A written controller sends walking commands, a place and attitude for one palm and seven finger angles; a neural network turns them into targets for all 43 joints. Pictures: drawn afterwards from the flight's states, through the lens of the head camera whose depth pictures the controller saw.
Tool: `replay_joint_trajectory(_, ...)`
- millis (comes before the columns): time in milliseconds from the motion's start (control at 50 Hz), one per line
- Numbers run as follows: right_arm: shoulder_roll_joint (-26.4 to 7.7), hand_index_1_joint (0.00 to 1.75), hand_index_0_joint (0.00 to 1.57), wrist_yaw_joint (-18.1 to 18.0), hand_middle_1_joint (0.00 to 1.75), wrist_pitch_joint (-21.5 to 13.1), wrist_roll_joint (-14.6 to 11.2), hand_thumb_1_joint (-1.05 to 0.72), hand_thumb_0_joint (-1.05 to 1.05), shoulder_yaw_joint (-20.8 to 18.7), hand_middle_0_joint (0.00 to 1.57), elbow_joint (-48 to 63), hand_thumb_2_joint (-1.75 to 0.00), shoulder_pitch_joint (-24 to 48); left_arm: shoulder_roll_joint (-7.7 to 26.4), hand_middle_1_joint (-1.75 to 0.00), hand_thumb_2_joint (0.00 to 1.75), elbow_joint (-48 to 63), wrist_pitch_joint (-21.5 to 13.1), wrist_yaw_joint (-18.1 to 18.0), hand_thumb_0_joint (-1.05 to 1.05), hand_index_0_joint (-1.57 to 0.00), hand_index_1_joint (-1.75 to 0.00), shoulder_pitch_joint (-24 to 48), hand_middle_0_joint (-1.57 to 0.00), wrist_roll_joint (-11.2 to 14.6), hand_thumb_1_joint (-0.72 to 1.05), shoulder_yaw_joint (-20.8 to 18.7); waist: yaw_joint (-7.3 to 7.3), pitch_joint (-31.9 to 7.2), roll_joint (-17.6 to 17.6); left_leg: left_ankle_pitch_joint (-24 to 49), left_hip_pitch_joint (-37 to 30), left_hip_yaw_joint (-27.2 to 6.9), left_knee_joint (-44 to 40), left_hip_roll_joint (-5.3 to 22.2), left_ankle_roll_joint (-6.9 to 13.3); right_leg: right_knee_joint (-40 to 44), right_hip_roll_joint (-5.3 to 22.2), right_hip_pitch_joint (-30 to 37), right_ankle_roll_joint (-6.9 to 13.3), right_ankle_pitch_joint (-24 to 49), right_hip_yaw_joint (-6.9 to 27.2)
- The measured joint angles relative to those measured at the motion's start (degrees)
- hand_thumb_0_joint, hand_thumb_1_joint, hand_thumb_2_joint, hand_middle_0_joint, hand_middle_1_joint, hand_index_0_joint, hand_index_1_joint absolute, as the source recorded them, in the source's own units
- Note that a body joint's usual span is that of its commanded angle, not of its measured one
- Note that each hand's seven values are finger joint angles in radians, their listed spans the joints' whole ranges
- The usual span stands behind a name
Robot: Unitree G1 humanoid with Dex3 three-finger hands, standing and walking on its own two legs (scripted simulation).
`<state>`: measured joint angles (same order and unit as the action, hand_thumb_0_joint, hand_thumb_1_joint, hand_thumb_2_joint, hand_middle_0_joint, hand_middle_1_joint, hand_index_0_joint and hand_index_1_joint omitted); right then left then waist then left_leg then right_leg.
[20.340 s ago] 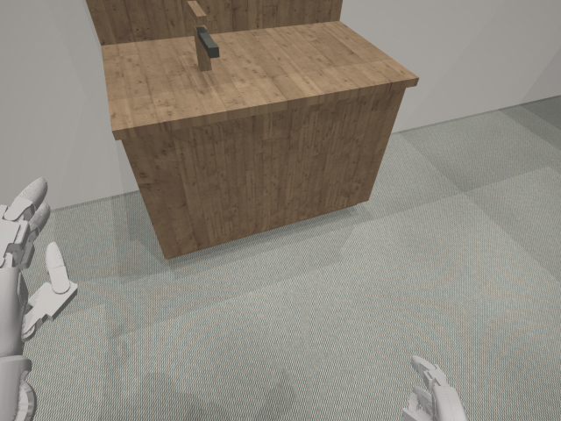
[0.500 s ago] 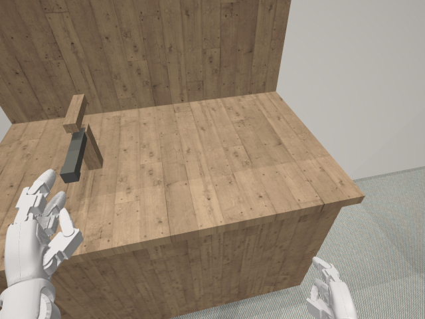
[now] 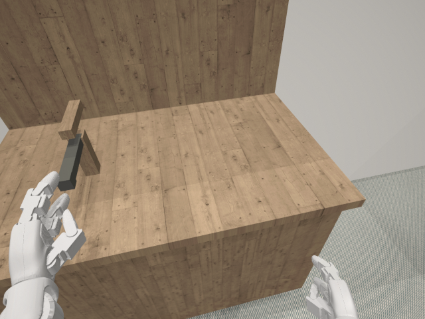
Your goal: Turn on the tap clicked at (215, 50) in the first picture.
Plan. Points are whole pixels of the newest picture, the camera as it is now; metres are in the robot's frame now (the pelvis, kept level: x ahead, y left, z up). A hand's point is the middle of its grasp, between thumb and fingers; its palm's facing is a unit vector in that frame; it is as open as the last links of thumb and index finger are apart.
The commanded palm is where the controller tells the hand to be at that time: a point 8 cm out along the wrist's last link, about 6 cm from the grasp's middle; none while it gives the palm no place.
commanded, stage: reach beside the lever's end, fingers flat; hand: left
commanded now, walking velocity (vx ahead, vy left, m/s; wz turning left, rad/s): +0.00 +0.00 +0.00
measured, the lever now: (66, 181) +0.33 +0.36 +0.09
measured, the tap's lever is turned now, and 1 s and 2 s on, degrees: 0 0 0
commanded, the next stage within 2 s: none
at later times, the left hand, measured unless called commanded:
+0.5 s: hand (67, 220) +0.21 +0.27 +0.13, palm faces +0.54 -0.83 -0.12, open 7.4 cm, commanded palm +0.17 +0.32 +0.13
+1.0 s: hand (53, 211) +0.24 +0.32 +0.12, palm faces +0.56 -0.82 -0.12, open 7.6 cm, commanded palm +0.19 +0.36 +0.12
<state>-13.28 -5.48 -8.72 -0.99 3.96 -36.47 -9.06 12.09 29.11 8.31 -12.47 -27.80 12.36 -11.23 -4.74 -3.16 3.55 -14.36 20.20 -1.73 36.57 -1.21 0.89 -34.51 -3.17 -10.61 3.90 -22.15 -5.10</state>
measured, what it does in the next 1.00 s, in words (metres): stands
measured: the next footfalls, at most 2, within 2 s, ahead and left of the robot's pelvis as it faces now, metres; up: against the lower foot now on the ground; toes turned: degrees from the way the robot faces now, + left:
none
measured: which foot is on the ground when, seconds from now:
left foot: down 0.00-1.00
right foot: down 0.00-1.00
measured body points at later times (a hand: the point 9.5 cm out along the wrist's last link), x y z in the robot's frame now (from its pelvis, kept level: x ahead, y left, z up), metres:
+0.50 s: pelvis -0.01 -0.01 +0.00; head -0.03 -0.03 +0.45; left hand +0.18 +0.31 +0.14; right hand +0.19 -0.23 -0.08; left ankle +0.06 +0.11 -0.72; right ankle -0.03 -0.07 -0.72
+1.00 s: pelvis -0.01 +0.00 +0.00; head -0.02 -0.01 +0.45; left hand +0.20 +0.36 +0.13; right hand +0.18 -0.23 -0.09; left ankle +0.06 +0.11 -0.72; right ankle -0.03 -0.07 -0.72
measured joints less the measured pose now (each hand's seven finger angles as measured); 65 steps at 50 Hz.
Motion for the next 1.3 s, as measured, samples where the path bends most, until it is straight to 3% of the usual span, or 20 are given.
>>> replay_joint_trajectory(680,-1.0,0.30,0.20,-1.2,0.30,-1.4,-0.6,-0.90,0.02,-1.4,0.20,-3.7,-0.90,-0.8,4.4,-0.28,0.90,-21.6,-5.1,4.5,0.02,-0.19,-0.28,13.5,-0.19,2.2,0.90,-10.7,1.31,0.6,-0.2,1.1,1.4,-0.3,-0.9,0.6,-0.4,1.0,-0.6,-1.5,0.5,1.2,-0.2)
replay_joint_trajectory(900,-1.0,0.30,0.20,-1.0,0.30,-2.3,-0.6,-0.90,0.02,-1.4,0.20,-3.9,-0.90,-1.2,5.2,-0.26,0.90,-26.7,-7.8,6.6,0.02,-0.18,-0.25,17.0,-0.18,2.1,0.90,-11.7,1.45,0.5,0.0,1.0,3.1,-0.2,-0.1,0.2,0.1,-0.2,-0.2,-3.2,0.0,0.9,-0.2)
replay_joint_trajectory(1020,-0.7,0.30,0.20,-1.1,0.30,-1.7,-0.5,-0.90,0.02,-1.1,0.20,-4.1,-0.90,-1.1,7.1,-0.24,0.90,-32.6,-7.9,7.5,0.02,-0.18,-0.24,20.7,-0.18,2.0,0.90,-13.8,1.73,0.4,-0.3,1.0,4.3,-0.3,0.5,0.3,0.2,-0.5,-0.3,-4.3,-0.1,1.0,-0.4)
replay_joint_trajectory(1300,-2.1,0.30,0.20,-1.1,0.30,-1.9,-0.6,-0.90,0.02,-1.4,0.20,-4.6,-0.90,-2.8,11.0,-0.21,0.90,-44.9,-11.8,11.6,0.02,-0.17,-0.20,29.1,-0.17,1.6,0.90,-17.5,2.48,0.8,-0.3,0.7,8.1,-0.6,2.9,0.1,0.9,-2.1,-0.2,-7.5,-0.7,1.0,-0.8)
